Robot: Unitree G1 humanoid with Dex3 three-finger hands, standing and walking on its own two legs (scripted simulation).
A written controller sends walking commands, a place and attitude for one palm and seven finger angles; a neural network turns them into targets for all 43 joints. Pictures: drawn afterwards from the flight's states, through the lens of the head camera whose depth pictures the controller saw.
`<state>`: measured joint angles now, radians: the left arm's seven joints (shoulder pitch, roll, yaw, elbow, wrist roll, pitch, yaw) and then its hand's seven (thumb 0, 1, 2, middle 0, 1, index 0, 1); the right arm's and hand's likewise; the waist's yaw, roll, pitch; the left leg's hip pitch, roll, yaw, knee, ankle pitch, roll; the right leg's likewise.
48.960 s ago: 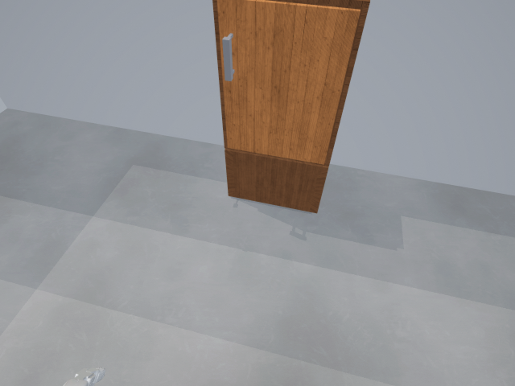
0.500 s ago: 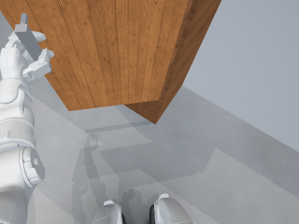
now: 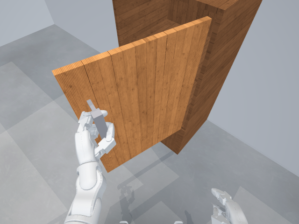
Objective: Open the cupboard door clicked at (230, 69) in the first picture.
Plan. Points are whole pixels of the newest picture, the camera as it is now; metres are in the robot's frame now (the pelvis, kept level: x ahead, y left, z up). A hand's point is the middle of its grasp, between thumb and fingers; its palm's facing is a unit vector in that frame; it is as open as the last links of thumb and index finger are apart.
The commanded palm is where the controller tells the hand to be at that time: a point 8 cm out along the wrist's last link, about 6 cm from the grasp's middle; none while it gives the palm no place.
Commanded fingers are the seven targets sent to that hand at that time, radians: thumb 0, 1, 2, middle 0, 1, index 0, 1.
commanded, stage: pull the door open along its arc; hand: left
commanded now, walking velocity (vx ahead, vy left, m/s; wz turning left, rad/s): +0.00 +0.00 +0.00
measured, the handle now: (98, 122) +0.37 +0.16 +0.05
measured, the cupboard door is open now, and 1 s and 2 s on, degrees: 74 79 81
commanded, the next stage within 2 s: open thumb and fingers to let go in 0.14 s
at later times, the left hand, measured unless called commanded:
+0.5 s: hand (124, 148) +0.30 +0.08 +0.05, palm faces +0.46 -0.88 -0.05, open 7.5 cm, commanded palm +0.25 +0.12 +0.05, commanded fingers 0.00 -0.08 0.48 -0.33 -1.25 -0.33 -1.25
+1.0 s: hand (121, 145) +0.30 +0.09 +0.05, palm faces +0.42 -0.91 +0.01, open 14.8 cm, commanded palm +0.26 +0.13 +0.05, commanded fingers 0.00 -0.50 0.30 -0.16 -0.35 -0.16 -0.35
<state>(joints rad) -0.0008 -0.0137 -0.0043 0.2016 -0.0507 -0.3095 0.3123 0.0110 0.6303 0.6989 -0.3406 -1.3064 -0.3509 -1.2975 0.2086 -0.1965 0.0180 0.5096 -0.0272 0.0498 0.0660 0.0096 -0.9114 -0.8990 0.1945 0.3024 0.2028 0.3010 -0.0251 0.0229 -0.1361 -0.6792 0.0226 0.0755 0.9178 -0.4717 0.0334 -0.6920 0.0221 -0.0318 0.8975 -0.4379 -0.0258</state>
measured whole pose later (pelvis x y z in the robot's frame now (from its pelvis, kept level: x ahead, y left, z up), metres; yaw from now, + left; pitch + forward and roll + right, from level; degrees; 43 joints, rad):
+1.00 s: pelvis -0.02 -0.03 +0.00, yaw +4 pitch +11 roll +1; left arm -0.11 -0.06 -0.06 0.39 0.01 -0.38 0.49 -0.01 -0.48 0.31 -0.26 -0.82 -0.26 -0.81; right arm 0.19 -0.20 0.00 0.63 -0.06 -0.01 -0.01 0.01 -0.91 -0.90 0.19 0.30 0.20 0.30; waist -0.01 0.03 -0.12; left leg -0.69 0.01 0.00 0.92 -0.42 -0.01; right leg -0.69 0.01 -0.10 0.92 -0.43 -0.07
